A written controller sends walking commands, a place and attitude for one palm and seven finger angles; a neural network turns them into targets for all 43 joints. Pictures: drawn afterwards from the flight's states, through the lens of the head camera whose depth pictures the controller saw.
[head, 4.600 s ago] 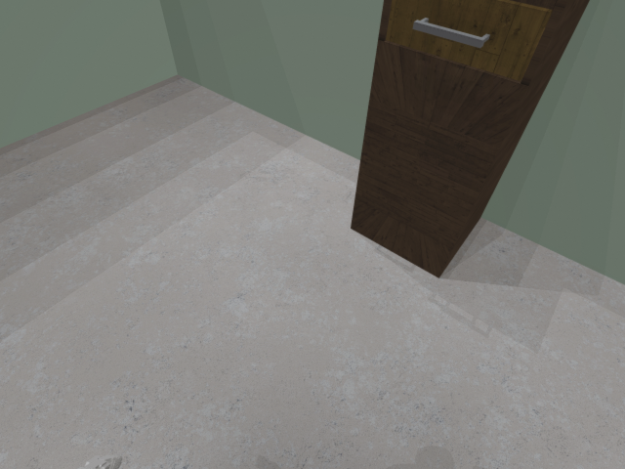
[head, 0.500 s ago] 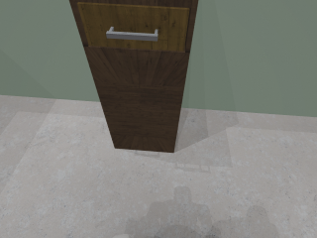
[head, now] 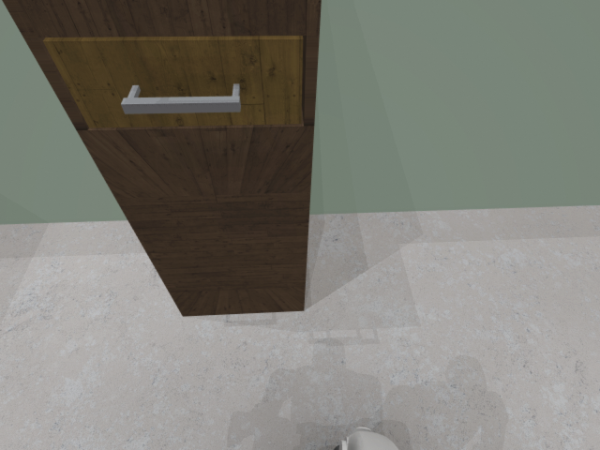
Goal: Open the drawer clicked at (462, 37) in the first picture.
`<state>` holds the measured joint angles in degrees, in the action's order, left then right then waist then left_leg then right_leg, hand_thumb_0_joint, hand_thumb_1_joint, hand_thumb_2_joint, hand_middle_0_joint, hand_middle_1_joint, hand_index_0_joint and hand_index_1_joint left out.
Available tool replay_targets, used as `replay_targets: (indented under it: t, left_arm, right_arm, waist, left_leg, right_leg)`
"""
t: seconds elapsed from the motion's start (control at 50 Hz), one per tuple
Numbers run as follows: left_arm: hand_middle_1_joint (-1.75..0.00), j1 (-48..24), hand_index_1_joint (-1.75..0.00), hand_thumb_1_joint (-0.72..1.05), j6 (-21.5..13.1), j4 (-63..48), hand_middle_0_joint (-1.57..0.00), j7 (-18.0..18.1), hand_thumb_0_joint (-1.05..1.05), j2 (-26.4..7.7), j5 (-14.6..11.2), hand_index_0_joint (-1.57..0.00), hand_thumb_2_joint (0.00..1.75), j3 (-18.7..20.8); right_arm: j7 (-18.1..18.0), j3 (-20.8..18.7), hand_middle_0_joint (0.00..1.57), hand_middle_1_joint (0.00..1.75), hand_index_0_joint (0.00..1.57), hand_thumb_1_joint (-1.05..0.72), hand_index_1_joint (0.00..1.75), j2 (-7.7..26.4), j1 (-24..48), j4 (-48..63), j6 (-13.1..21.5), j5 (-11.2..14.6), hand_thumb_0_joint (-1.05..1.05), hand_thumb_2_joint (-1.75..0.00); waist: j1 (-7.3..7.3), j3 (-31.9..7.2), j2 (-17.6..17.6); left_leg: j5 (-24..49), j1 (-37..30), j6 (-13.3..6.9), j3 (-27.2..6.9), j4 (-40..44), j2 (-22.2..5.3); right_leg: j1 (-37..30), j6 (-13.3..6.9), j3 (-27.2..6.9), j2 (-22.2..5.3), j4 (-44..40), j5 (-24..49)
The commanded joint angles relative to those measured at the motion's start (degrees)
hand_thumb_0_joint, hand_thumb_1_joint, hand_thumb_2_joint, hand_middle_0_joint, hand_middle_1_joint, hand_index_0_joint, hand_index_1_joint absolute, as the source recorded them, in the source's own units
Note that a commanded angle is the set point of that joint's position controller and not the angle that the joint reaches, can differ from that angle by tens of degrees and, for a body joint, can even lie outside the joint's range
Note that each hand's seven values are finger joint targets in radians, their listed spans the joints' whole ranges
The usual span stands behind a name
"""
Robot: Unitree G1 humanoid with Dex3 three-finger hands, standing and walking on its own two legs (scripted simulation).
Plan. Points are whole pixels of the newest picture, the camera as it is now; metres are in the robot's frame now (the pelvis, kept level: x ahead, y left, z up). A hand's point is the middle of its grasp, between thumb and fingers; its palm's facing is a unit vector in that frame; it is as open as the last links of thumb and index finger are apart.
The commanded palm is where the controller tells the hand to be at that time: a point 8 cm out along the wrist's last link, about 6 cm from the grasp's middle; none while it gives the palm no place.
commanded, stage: take the last steps up to it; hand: left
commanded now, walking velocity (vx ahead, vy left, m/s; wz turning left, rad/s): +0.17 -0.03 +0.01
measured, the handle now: (184, 97) +0.61 +0.20 +0.13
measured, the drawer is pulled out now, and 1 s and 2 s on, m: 0.00 0.00 0.00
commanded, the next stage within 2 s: come to a stop and stand still in 0.06 s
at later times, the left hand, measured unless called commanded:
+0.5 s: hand out of the picture +0.14 +0.15 -0.17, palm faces +0.11 -0.97 -0.22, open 7.3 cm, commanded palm none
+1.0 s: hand out of the picture +0.11 +0.13 -0.16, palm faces +0.04 -0.97 -0.25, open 7.3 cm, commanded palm none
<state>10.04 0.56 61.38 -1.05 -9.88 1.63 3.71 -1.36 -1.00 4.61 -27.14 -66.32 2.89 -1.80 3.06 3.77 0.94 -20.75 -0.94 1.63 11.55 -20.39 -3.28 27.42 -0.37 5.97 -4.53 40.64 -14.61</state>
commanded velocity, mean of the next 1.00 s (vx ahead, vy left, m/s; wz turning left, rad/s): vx -0.07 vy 0.01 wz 0.00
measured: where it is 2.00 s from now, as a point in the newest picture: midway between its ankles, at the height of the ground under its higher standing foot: outside the picture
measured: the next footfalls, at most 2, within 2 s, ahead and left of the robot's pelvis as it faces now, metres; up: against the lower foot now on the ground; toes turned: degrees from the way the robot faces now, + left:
right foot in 0.06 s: +0.14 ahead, -0.11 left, +0.00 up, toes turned -8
left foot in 0.54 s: +0.17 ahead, +0.08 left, +0.00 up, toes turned +4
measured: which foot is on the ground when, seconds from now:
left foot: down 0.00-0.06, up 0.08-0.52, down 0.54-1.00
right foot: up 0.00-0.04, down 0.06-0.56, up 0.58-0.88, down 0.90-1.00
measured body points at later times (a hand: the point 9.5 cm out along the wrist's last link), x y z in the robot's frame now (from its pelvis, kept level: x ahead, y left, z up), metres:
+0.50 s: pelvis +0.11 -0.03 +0.00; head +0.13 -0.03 +0.45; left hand +0.13 +0.20 -0.15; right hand +0.21 -0.27 -0.15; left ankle +0.13 +0.09 -0.72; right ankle +0.11 -0.11 -0.74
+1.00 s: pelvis +0.08 -0.06 +0.00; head +0.09 -0.08 +0.45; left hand +0.11 +0.18 -0.14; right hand +0.11 -0.29 -0.17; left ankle +0.12 +0.09 -0.73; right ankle +0.04 -0.16 -0.74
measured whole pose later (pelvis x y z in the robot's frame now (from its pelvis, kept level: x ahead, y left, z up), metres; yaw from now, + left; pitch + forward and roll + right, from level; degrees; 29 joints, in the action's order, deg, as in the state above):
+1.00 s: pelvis +0.08 -0.06 +0.00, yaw +1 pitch -1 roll +1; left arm 13.6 0.3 61.3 1.7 -9.2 1.2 1.1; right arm -0.8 -2.1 10.7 -12.2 -61.7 -2.1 -0.7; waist 1.0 1.1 -2.1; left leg -12.2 16.4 1.5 3.9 -27.1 -3.6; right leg 9.2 -0.9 2.3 -1.0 29.0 -19.5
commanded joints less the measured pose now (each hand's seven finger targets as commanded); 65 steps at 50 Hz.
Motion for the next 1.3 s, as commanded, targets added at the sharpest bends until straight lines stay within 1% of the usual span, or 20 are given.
replay_targets:
  t: [0.0, 0.02, 0.04, 0.06, 0.12, 0.2, 0.38, 0.46, 0.5, 0.54, 0.56, 0.66, 0.76, 0.82, 0.84, 0.88, 0.92, 1.0, 1.1, 1.28]
  left_arm:
    - [-0.30, 7.21, -0.30, 0.90, -2.68, -0.97, -0.20, 0.08, 0.00, -3.15, -0.17, -0.20, 0.90, 0.48]
    - [-0.30, 15.26, -0.30, 0.90, -3.50, 1.39, -0.20, 0.59, 0.00, -6.89, 0.09, -0.20, 0.90, 1.34]
    - [-0.30, 21.36, -0.30, 0.90, -4.03, 2.65, -0.20, 1.41, 0.00, -13.16, -0.05, -0.20, 0.90, 2.87]
    - [-0.30, 21.19, -0.30, 0.90, -4.10, 2.61, -0.20, 1.66, 0.00, -14.61, -1.21, -0.20, 0.90, 2.87]
    - [-0.30, 7.24, -0.30, 0.90, -3.72, -0.82, -0.20, 2.61, 0.00, -5.99, -0.87, -0.20, 0.90, 0.57]
    - [-0.30, 3.18, -0.30, 0.90, -4.15, -1.91, -0.20, 3.15, 0.00, -1.92, -0.35, -0.20, 0.90, -1.33]
    - [-0.30, 4.57, -0.30, 0.90, -0.98, -3.83, -0.20, 3.84, 0.00, -8.37, -0.01, -0.20, 0.90, 0.59]
    - [-0.30, 4.34, -0.30, 0.90, -0.53, -4.31, -0.20, 3.82, 0.00, -9.69, -0.12, -0.20, 0.90, 1.07]
    - [-0.30, 4.67, -0.30, 0.90, -0.05, -4.56, -0.20, 3.76, 0.00, -8.54, -0.61, -0.20, 0.90, 0.77]
    - [-0.30, 7.37, -0.30, 0.90, 0.45, -5.57, -0.20, 3.90, 0.00, -4.86, -0.97, -0.20, 0.90, -0.36]
    - [-0.30, 6.13, -0.30, 0.90, 0.81, -5.67, -0.20, 3.90, 0.00, -5.03, -1.06, -0.20, 0.90, -0.38]
    - [-0.30, 6.52, -0.30, 0.90, 1.08, -4.75, -0.20, 3.08, 0.00, -5.27, -0.86, -0.20, 0.90, 0.27]
    - [-0.30, 4.63, -0.30, 0.90, 1.27, -5.11, -0.20, 2.64, 0.00, -3.73, -0.81, -0.20, 0.90, -0.68]
    - [-0.30, 8.29, -0.30, 0.90, 0.60, -3.04, -0.20, 2.66, 0.00, -3.30, -0.82, -0.20, 0.90, -1.11]
    - [-0.30, 10.15, -0.30, 0.90, 0.21, -2.08, -0.20, 2.77, 0.00, -3.95, -0.72, -0.20, 0.90, -1.12]
    - [-0.30, 7.18, -0.30, 0.90, -0.76, -2.49, -0.20, 3.20, 0.00, -9.20, -0.47, -0.20, 0.90, -0.98]
    - [-0.30, 4.48, -0.30, 0.90, -1.28, -2.75, -0.20, 3.10, 0.00, -9.88, -0.59, -0.20, 0.90, -0.88]
    - [-0.30, 4.20, -0.30, 0.90, -1.33, -1.46, -0.20, 3.10, 0.00, -6.48, -1.24, -0.20, 0.90, -1.94]
    - [-0.30, 5.88, -0.30, 0.90, -0.59, 0.19, -0.20, 3.09, 0.00, -5.73, -1.32, -0.20, 0.90, -1.75]
    - [-0.30, 9.17, -0.30, 0.90, -1.19, 1.96, -0.20, 3.23, 0.00, -3.87, -1.57, -0.20, 0.90, -1.94]
  right_arm:
    - [-0.45, -2.28, 0.20, 0.30, 0.20, -0.90, 0.30, 10.16, -0.85, 1.17, 0.27, 0.51, 0.00, -0.90]
    - [0.05, -2.21, 0.20, 0.30, 0.20, -0.90, 0.30, 9.05, -0.82, 1.32, 0.47, 1.08, 0.00, -0.90]
    - [0.38, -1.40, 0.20, 0.30, 0.20, -0.90, 0.30, 5.08, -2.99, 2.99, 0.71, 1.69, 0.00, -0.90]
    - [0.21, -1.44, 0.20, 0.30, 0.20, -0.90, 0.30, 7.23, -0.87, 3.78, -0.13, 1.74, 0.00, -0.90]
    - [0.48, -1.97, 0.20, 0.30, 0.20, -0.90, 0.30, 5.15, 5.26, 4.32, -0.99, 0.73, 0.00, -0.90]
    - [-0.02, -0.66, 0.20, 0.30, 0.20, -0.90, 0.30, 1.82, 0.00, 2.15, -3.12, 0.81, 0.00, -0.90]
    - [0.23, -2.26, 0.20, 0.30, 0.20, -0.90, 0.30, 8.19, 13.25, 9.20, -5.35, 1.25, 0.00, -0.90]
    - [0.19, -2.28, 0.20, 0.30, 0.20, -0.90, 0.30, 8.42, 14.22, 10.33, -4.91, 1.05, 0.00, -0.90]
    - [0.15, -2.45, 0.20, 0.30, 0.20, -0.90, 0.30, 10.27, 11.87, 9.88, -4.33, 0.88, 0.00, -0.90]
    - [-0.20, -2.99, 0.20, 0.30, 0.20, -0.90, 0.30, 15.37, 11.97, 11.13, -4.00, 0.59, 0.00, -0.90]
    - [-0.81, -2.90, 0.20, 0.30, 0.20, -0.90, 0.30, 15.71, 12.78, 10.99, -3.81, 0.53, 0.00, -0.90]
    - [-1.42, -2.49, 0.20, 0.30, 0.20, -0.90, 0.30, 13.99, 17.12, 12.19, -3.32, 0.59, 0.00, -0.90]
    - [-0.89, -3.23, 0.20, 0.30, 0.20, -0.90, 0.30, 14.48, 14.64, 10.16, -3.35, 0.48, 0.00, -0.90]
    - [-0.31, -3.34, 0.20, 0.30, 0.20, -0.90, 0.30, 14.47, 15.45, 9.29, -3.44, 0.73, 0.00, -0.90]
    - [-0.18, -3.31, 0.20, 0.30, 0.20, -0.90, 0.30, 13.89, 15.31, 9.20, -3.45, 1.05, 0.00, -0.90]
    - [0.48, -2.16, 0.20, 0.30, 0.20, -0.90, 0.30, 8.75, 14.68, 9.49, -3.54, 1.83, 0.00, -0.90]
    - [0.57, -1.49, 0.20, 0.30, 0.20, -0.90, 0.30, 8.17, 16.45, 9.14, -4.18, 0.85, 0.00, -0.90]
    - [0.28, -0.88, 0.20, 0.30, 0.20, -0.90, 0.30, 8.77, 10.66, 4.38, -3.40, 1.01, 0.00, -0.90]
    - [0.15, -0.53, 0.20, 0.30, 0.20, -0.90, 0.30, 8.13, 9.03, 2.25, -3.91, 0.86, 0.00, -0.90]
    - [-0.62, -0.13, 0.20, 0.30, 0.20, -0.90, 0.30, 7.61, 5.70, 0.46, -2.92, 1.10, 0.00, -0.90]
  waist:
    - [-5.91, -1.27, -5.79]
    - [-9.42, -6.71, 0.54]
    - [-9.85, -13.20, 15.97]
    - [-9.80, -15.50, 15.53]
    - [-4.68, -1.33, 0.64]
    - [-0.20, -2.47, 1.49]
    - [-3.83, -1.90, 6.13]
    - [-3.27, -4.03, 5.11]
    - [-2.37, -6.24, 1.62]
    - [-2.97, -7.58, -13.56]
    - [-2.40, -8.05, -15.75]
    - [-3.40, -8.85, -7.61]
    - [-1.50, -8.29, -10.67]
    - [-3.19, -7.76, -9.55]
    - [-4.01, -7.81, -7.13]
    - [-2.09, -4.56, 5.26]
    - [-2.49, -1.50, 11.81]
    - [-1.53, -0.29, 4.15]
    - [-2.08, 5.80, 0.64]
    - [-2.51, 0.66, -0.90]
  left_leg:
    - [29.92, 10.06, -6.18, -4.40, -7.43, -11.40]
    - [23.28, 17.32, -4.08, -2.29, -20.02, -8.51]
    - [-8.52, 30.39, -1.32, 0.19, -38.23, 0.04]
    - [-15.09, 31.13, -2.30, -7.90, -48.39, -0.18]
    - [-2.22, 32.10, -2.34, -10.91, -50.06, -5.63]
    - [0.98, 21.38, 0.31, -9.36, -34.24, -4.28]
    - [-1.56, 23.15, 0.81, -9.79, -26.21, -0.84]
    - [4.01, 18.62, 0.55, -8.37, -14.37, 0.43]
    - [24.36, 8.67, -0.92, -9.90, -5.46, -3.00]
    - [53.75, 6.20, -10.06, -21.49, -1.86, -17.63]
    - [54.46, 7.35, -12.97, -24.07, 0.33, -18.38]
    - [45.22, 5.49, -12.54, -17.56, -0.97, -14.12]
    - [30.48, 6.28, -11.73, -18.54, 1.83, -13.54]
    - [22.22, 10.14, -8.98, -17.00, 0.55, -10.89]
    - [18.45, 12.47, -6.75, -15.32, -1.79, -8.78]
    - [5.80, 18.33, -1.03, -9.46, -6.78, -1.71]
    - [3.67, 14.94, -0.41, -9.19, -7.57, -0.93]
    - [14.52, 10.17, -0.71, -10.32, -3.26, -2.42]
    - [10.62, 11.30, -0.41, -9.94, -3.40, -2.52]
    - [17.62, 10.89, -0.47, -10.49, -3.04, -3.45]
  right_leg:
    - [-18.83, -1.79, 3.23, 3.44, -10.78, 5.09]
    - [-31.23, -4.13, -4.02, -2.66, -13.08, 5.17]
    - [-41.76, -10.48, -26.57, -18.64, -19.61, 9.71]
    - [-37.44, -12.86, -32.11, -21.51, -25.08, 6.84]
    - [-17.31, -10.79, -17.82, -16.13, -28.27, 2.69]
    - [-8.93, -8.59, -4.90, -11.59, -26.03, 29.52]
    - [-15.17, -11.61, -8.57, -14.87, -20.08, 37.31]
    - [-18.79, -9.24, -7.53, -12.39, -15.37, 37.83]
    - [-14.09, -4.74, -5.05, -8.57, -10.47, 27.22]
    - [-9.14, 0.65, 0.68, 1.05, 1.22, -8.89]
    - [-6.90, 1.15, -3.17, 3.27, 10.56, -20.11]
    - [-2.00, 1.99, -8.14, 3.10, 20.57, -13.77]
    - [-7.48, 2.07, -4.79, 2.01, 4.81, -14.87]
    - [-15.03, 1.55, -2.55, 2.90, -9.87, -5.34]
    - [-18.99, 1.51, -2.87, 2.36, -17.47, 0.73]
    - [-18.14, -2.62, -15.16, -8.67, -24.58, 4.78]
    - [-10.14, -5.14, -16.52, -9.57, -26.15, 4.87]
    - [-10.80, -2.39, -9.97, -3.62, -23.12, 3.84]
    - [-6.39, -2.34, -11.01, -2.85, -27.82, -10.81]
    - [-14.50, -2.18, -8.54, -1.49, -24.01, 3.45]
